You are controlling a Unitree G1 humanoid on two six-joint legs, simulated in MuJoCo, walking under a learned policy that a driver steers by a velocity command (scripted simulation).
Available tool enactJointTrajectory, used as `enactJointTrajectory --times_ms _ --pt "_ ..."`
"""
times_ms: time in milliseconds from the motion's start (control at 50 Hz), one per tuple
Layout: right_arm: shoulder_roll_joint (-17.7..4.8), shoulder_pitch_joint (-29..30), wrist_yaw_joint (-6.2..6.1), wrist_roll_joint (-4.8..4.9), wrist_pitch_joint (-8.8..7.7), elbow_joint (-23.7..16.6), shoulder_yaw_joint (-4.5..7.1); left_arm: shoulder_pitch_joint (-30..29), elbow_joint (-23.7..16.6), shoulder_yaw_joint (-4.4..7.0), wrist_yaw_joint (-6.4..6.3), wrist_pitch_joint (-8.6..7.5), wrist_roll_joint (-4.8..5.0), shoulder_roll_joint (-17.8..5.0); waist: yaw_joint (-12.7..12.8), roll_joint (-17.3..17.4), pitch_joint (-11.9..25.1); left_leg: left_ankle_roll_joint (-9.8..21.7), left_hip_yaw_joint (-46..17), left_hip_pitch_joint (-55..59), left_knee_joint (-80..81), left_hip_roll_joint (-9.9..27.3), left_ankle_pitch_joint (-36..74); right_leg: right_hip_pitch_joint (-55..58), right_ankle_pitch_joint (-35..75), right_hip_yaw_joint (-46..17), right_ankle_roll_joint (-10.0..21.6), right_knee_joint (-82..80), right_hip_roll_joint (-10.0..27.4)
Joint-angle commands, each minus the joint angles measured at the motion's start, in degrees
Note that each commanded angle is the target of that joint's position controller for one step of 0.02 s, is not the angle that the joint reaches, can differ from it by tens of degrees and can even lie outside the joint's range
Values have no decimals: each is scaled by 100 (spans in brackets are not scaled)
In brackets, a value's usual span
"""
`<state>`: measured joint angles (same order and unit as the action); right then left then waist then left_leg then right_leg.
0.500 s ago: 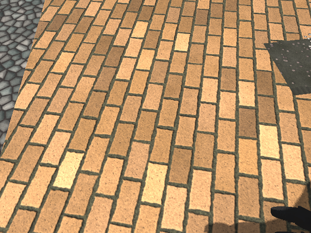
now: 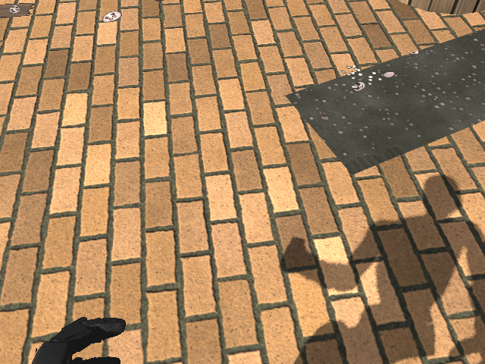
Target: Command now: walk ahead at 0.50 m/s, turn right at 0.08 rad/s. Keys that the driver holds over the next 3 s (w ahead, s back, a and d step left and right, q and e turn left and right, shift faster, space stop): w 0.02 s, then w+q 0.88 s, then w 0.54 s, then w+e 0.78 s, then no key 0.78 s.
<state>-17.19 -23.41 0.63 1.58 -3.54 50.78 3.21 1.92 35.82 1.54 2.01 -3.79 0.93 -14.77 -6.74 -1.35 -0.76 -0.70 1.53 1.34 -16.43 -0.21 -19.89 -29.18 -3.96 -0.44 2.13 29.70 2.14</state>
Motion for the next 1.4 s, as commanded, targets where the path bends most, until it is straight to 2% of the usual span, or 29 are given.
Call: enactJointTrajectory --times_ms 20,40,60,80,100,140,220,420,500,540,560,580,600,620,640,660,680,760,860,940,1000,1040,1060,1080,1100,1120,1160,1240,1400 --pt "-923 250 -60 -2 -5 -278 165 1136 -22 423 -60 -74 -52 -972 1070 496 669 679 -359 -702 -1370 1033 3919 2229 -20 168 376 -289 -167" --pt "-560 262 -63 -166 -38 -462 7 2188 124 547 -140 -42 -135 -1433 1456 -279 1535 429 -135 -1939 -3255 671 2272 3946 135 -1232 793 -153 1081" --pt "-54 -336 -45 -109 -141 -526 -145 2307 185 581 -117 -4 -132 -1704 1140 -1663 2077 171 -267 -3867 -4930 -183 -1233 5158 -1109 -3626 1546 -853 2148" --pt "-696 49 -25 21 -194 -463 16 2260 177 450 -103 -16 -81 -1164 1354 -888 1613 219 -862 -4452 -5541 90 -1273 4746 -1829 -3655 1368 -1145 2009" --pt "-857 472 -5 111 -221 -605 85 1931 184 375 -104 -44 -61 -986 1266 -686 909 276 -816 -4667 -5543 305 -718 4087 -1596 -2825 1169 -1268 1837" --pt "-715 715 -33 0 -159 -603 101 1301 186 289 -69 -104 -117 -682 922 -359 299 197 -719 -4278 -5074 657 97 2923 -700 -1767 997 -1642 1387" --pt "-345 568 -49 12 87 -547 82 1058 397 323 -88 -289 -172 -620 590 -338 56 21 -812 -3858 -4742 774 774 2144 414 -669 960 -2158 1216" --pt "-88 2195 210 -48 65 -1206 -39 1648 956 444 -266 -152 -89 -1002 1105 -7 -483 186 -244 -4163 -2176 583 2388 2993 1161 815 687 -2213 1266" --pt "-263 2277 336 -37 87 -1487 40 1665 1041 510 -322 45 -12 -1213 922 -234 -272 524 247 -3781 -1921 218 1390 3673 3322 1097 488 -1331 1421" --pt "-580 1421 322 -24 126 -1362 226 1556 999 543 -384 151 -1 -1355 393 -396 310 797 530 -2560 -1906 -229 924 3594 4849 1241 331 53 1330" --pt "-902 492 244 -14 143 -1136 416 1474 958 515 -415 166 15 -1327 -114 -244 777 1030 393 -1115 -1495 -388 1256 2922 4404 1356 129 1326 1103" --pt "-1448 -169 99 1 215 -1002 573 1693 828 370 -406 92 -173 -931 -176 785 1311 1421 -1286 627 -1478 680 1584 1308 1317 1346 -128 3189 708" --pt "-1720 170 111 9 151 -1203 568 2011 546 169 -297 -110 -180 -354 396 1728 2037 2653 -4682 2188 -519 1923 427 -930 -2953 338 -432 5046 -586" --pt "-1208 79 140 -30 101 -1243 430 1335 482 285 -195 -329 24 -934 -47 842 2036 2385 -4614 2137 -60 1886 120 -1534 -2773 -606 -275 5207 -254" --pt "-973 255 130 -61 40 -1227 367 916 315 295 -158 -430 174 -996 8 626 1246 2139 -3747 1455 -29 1684 399 -1738 -2300 -523 -138 4907 -25" --pt "-852 609 133 -56 1 -1256 326 880 345 277 -197 -463 86 -894 323 76 692 1934 -3092 526 2 1413 1034 -1498 -1888 -490 -129 4326 230" --pt "-644 926 107 -71 -12 -1327 269 900 401 327 -238 -430 -70 -958 515 102 479 1824 -2621 -108 63 1208 1614 -1129 -1660 -477 -182 3833 392" --pt "-723 1043 -3 -112 -37 -1426 279 1026 370 321 -243 -193 -189 -763 790 301 255 1850 -1976 -1250 379 892 2701 -548 -1149 -321 -518 2961 415" --pt "-881 665 -139 -45 42 -1289 331 -62 79 192 -203 -204 -159 -486 389 528 64 1402 -1510 -1684 267 420 2080 -141 654 -207 -679 791 16" --pt "-819 304 -161 -13 91 -1117 314 -433 -35 224 -86 -294 -59 -653 225 651 74 1283 -1950 -1216 -74 689 1510 80 923 -339 -552 52 -108" --pt "-770 245 -174 -61 114 -1029 305 -213 5 291 -28 -371 -72 -815 372 836 57 1174 -2292 -701 -505 971 1803 281 314 -321 -262 -149 -86" --pt "-572 335 -145 -93 122 -1062 232 671 230 420 -75 -421 -141 -1035 843 785 522 939 -2054 -764 -1512 587 2767 1606 219 -211 95 -414 -72" --pt "-343 286 -140 -178 116 -1164 123 1535 317 487 -109 -428 -208 -1319 1186 228 1345 727 -1650 -1428 -3050 233 1959 3045 168 -1146 468 -273 793" --pt "18 -637 -131 0 46 -1180 19 2102 619 634 -63 -352 -201 -1786 861 -1726 1943 272 -1021 -3529 -4967 -648 -861 4842 -1129 -3818 1492 -823 1932" --pt "-503 -458 -143 47 14 -1075 84 2128 618 506 -16 -337 -13 -1233 1057 -1175 1589 244 -1329 -4353 -5639 -358 -1272 4756 -2650 -4543 1434 -1296 2005" --pt "-791 279 -136 46 4 -1183 166 1821 568 413 -35 -310 -8 -927 1187 -593 788 261 -1274 -4593 -5777 -134 -761 4068 -2648 -3702 1178 -1387 1779" --pt "-665 931 -129 -111 -35 -1369 152 1317 532 320 -51 -240 -120 -753 986 -123 100 237 -904 -4401 -5266 271 -68 2884 -1405 -2572 1042 -1576 1330" --pt "-299 819 -71 -105 -18 -1345 95 1335 664 268 -80 -275 -85 -689 743 -453 121 131 -615 -3867 -4348 557 281 2307 -83 -1629 1076 -1932 990" --pt "-87 2187 38 -81 -105 -1666 -37 1877 1034 338 -153 -145 23 -1070 1159 -281 -132 -19 -257 -3438 -1884 403 2200 2270 569 -642 921 -2106 847"
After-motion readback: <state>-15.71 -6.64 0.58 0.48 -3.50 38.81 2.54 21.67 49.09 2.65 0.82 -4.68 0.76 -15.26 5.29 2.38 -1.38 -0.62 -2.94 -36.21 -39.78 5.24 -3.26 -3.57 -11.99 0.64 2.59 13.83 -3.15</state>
